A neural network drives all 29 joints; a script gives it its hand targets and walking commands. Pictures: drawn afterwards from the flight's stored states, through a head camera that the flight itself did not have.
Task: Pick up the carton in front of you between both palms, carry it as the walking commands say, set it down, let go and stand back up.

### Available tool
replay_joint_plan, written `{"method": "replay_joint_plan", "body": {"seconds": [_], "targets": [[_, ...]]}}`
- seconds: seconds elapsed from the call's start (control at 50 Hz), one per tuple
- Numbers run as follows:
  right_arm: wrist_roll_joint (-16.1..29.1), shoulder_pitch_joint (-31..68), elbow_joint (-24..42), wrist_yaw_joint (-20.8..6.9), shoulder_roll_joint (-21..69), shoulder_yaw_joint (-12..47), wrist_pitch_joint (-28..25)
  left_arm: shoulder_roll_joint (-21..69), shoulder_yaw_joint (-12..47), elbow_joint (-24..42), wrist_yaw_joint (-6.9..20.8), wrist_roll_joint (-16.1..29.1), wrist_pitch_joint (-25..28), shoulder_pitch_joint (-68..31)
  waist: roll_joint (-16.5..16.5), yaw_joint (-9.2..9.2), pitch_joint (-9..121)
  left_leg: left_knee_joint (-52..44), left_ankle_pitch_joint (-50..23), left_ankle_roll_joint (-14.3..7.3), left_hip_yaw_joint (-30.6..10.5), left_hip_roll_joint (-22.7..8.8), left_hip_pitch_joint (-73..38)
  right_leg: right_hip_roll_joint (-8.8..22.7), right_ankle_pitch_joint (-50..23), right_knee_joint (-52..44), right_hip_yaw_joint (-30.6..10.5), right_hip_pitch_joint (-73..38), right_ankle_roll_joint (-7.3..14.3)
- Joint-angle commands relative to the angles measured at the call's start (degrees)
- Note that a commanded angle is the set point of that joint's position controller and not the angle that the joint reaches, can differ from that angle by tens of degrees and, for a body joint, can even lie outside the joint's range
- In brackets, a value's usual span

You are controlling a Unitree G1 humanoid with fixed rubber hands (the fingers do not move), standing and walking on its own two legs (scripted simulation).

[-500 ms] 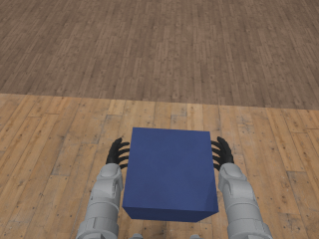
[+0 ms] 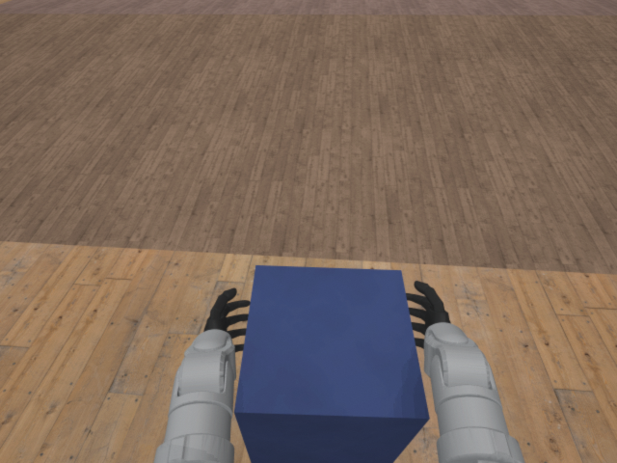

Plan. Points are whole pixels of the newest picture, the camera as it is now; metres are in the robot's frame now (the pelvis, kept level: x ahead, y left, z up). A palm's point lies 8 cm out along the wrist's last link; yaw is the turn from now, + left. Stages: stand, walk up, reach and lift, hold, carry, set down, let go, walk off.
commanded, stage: reach and lift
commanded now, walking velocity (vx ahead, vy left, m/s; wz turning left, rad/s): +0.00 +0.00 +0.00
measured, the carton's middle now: (323, 371) +0.29 +0.00 -0.06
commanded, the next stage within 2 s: hold in 0.80 s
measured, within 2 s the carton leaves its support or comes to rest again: neither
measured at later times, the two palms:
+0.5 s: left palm (216, 329) +0.31 +0.15 +0.03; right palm (435, 323) +0.31 -0.15 +0.04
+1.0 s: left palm (215, 328) +0.29 +0.15 +0.05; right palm (443, 322) +0.30 -0.15 +0.06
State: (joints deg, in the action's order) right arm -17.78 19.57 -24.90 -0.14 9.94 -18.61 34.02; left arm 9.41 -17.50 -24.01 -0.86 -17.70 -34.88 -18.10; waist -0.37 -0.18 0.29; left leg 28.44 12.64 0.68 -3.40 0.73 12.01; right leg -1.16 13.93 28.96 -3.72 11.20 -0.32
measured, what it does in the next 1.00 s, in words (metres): stands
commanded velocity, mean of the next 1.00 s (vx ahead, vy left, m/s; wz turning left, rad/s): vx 0.00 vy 0.00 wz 0.00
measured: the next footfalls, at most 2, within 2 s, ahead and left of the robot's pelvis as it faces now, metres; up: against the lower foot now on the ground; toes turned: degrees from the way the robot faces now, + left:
none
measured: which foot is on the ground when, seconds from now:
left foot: down 0.00-1.00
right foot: down 0.00-1.00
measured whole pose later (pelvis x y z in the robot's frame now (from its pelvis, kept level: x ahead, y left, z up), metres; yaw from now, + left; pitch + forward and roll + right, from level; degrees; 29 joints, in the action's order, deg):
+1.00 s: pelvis +0.02 +0.00 +0.01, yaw +0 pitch -7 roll +0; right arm -14.6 13.1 -11.5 0.2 8.3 -10.8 42.4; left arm 8.1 -9.7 -11.0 -1.5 -14.8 -43.2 -11.8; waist -0.3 -0.4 -1.0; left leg 19.9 10.1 0.6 -3.3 0.5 2.7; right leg -0.9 11.2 20.2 -4.0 1.8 -0.4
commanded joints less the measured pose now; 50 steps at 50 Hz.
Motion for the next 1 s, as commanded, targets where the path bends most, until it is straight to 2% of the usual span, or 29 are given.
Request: {"method": "replay_joint_plan", "body": {"seconds": [0.0,0.1,0.26,0.58,0.78,0.88,0.92,0.98], "targets": [[13.0,32.4,-1.7,-15.3,57.4,31.2,-1.5,55.5,31.7,2.0,16.2,14.3,2.6,-37.8,0.0,-0.04,14.1,-4.4,0.0,-1.2,0.0,4.1,-4.9,-3.2,-0.8,-6.1,-0.8,-1.1,0.9],[13.2,33.8,-1.2,-15.6,57.4,31.7,-1.4,56.1,32.2,2.3,16.4,14.5,2.7,-38.7,0.1,-0.05,16.4,-4.7,-0.6,-1.0,0.1,4.1,-5.9,-3.3,-1.5,-6.1,-0.6,-2.6,0.7],[12.8,30.3,-0.2,-15.5,55.8,31.4,-0.7,55.3,32.6,3.9,15.8,14.3,1.6,-35.4,0.5,-0.17,16.2,-6.2,-5.0,-0.5,-0.1,4.3,-8.3,-3.9,-5.9,-7.2,-0.5,-4.2,0.7],[14.9,21.7,8.1,-14.5,53.8,35.0,1.4,54.2,35.8,11.6,14.1,16.7,-0.7,-26.4,0.8,0.02,16.6,-8.0,-16.8,0.1,-0.8,4.4,-13.4,-4.5,-16.1,-8.9,-0.8,-8.1,0.2],[16.0,21.0,10.9,-14.0,53.9,36.7,3.0,53.1,37.2,14.5,14.3,17.5,-2.2,-26.0,0.2,0.17,15.3,-8.6,-15.5,-0.2,-0.5,4.6,-13.8,-4.3,-16.1,-9.7,-1.2,-8.8,-0.1],[18.0,18.9,16.4,-13.1,53.9,40.0,5.4,52.5,40.9,19.9,14.1,19.6,-4.2,-24.4,-0.1,-0.33,17.1,-9.2,-18.4,-0.1,-0.8,4.7,-15.6,-4.1,-20.7,-10.2,-1.5,-11.6,-0.6],[17.6,17.7,16.6,-12.7,52.5,39.4,6.6,50.8,40.2,20.1,13.8,19.1,-5.4,-23.1,0.0,-0.25,14.6,-9.8,-16.5,-0.2,-0.9,4.7,-15.0,-3.9,-18.7,-10.9,-1.5,-11.4,-0.4],[16.4,18.1,14.8,-12.7,50.9,37.2,7.7,49.2,37.9,18.2,13.7,17.7,-6.3,-23.2,0.1,-0.05,9.5,-10.6,-10.1,-0.5,-0.6,4.6,-13.0,-3.8,-11.7,-11.9,-1.1,-9.3,-0.1]]}}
